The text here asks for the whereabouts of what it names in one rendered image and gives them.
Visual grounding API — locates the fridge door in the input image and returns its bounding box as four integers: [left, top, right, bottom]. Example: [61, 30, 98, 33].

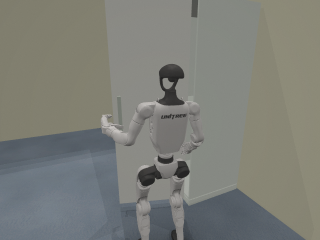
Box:
[104, 0, 192, 204]

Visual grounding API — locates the robot right thigh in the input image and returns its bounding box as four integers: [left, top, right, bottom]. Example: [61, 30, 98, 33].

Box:
[169, 158, 190, 209]

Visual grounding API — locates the robot left shin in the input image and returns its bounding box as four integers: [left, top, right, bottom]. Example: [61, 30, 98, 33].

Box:
[136, 203, 150, 240]

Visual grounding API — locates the handle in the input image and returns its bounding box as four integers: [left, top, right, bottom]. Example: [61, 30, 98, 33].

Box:
[117, 95, 123, 131]

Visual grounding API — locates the right robot hand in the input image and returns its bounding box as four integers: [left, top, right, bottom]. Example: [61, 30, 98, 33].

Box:
[179, 142, 192, 155]

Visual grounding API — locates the robot left forearm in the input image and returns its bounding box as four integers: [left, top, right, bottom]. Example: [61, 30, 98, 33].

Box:
[101, 122, 128, 145]

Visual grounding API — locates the robot left upper arm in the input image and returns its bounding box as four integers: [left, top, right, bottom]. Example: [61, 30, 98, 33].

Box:
[122, 102, 155, 146]

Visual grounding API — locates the left robot hand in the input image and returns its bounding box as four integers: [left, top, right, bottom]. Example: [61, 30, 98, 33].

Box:
[100, 114, 124, 129]

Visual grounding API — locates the robot right upper arm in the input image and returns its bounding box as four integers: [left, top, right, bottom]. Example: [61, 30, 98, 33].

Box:
[185, 101, 205, 143]

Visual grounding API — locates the robot right forearm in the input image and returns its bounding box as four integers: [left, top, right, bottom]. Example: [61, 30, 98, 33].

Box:
[185, 140, 204, 152]

